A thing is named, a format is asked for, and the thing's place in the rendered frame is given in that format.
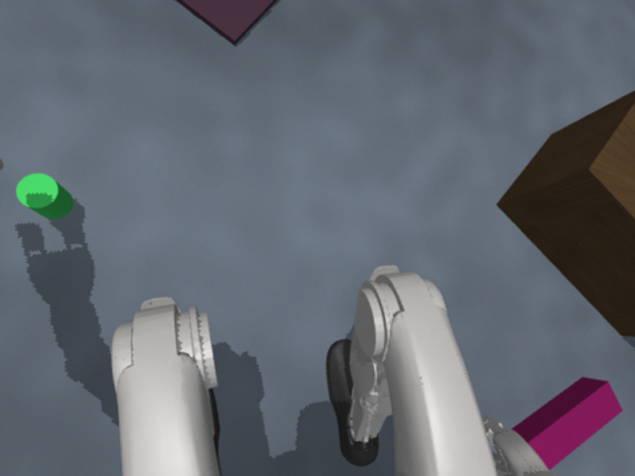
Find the right robot hand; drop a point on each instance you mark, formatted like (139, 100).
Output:
(515, 456)

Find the right robot foot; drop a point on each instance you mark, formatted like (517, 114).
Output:
(340, 385)

